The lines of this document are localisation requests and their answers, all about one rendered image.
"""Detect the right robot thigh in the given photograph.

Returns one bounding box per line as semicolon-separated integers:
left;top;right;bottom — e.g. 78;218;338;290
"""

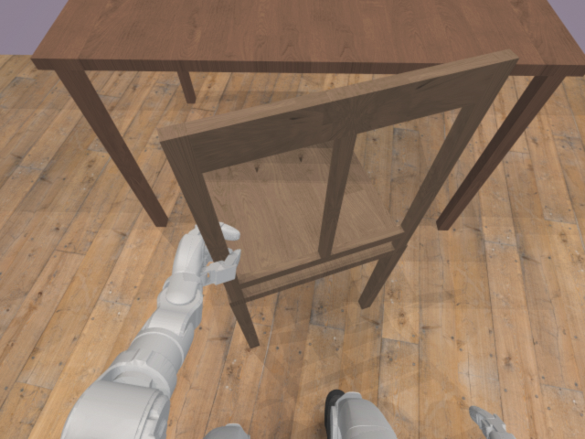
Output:
330;398;398;439

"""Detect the robot left upper arm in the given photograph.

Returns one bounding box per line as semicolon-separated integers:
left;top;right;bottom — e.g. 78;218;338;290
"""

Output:
65;380;170;439

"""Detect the right robot hand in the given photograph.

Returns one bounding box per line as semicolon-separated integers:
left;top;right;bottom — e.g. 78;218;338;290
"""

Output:
469;406;516;439

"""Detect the table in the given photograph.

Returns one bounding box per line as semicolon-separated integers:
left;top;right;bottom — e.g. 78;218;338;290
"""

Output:
30;0;585;230

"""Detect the right robot foot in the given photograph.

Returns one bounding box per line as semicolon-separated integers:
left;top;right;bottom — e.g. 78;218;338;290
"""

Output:
324;390;345;439

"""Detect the left robot forearm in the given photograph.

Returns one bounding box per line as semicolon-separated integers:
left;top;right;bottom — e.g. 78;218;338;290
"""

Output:
60;273;203;439

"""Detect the left robot hand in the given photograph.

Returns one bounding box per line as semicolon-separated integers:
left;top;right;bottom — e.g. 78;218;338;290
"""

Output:
172;222;241;286

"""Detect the chair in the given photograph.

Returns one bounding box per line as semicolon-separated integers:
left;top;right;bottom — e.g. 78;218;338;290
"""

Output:
157;49;519;348

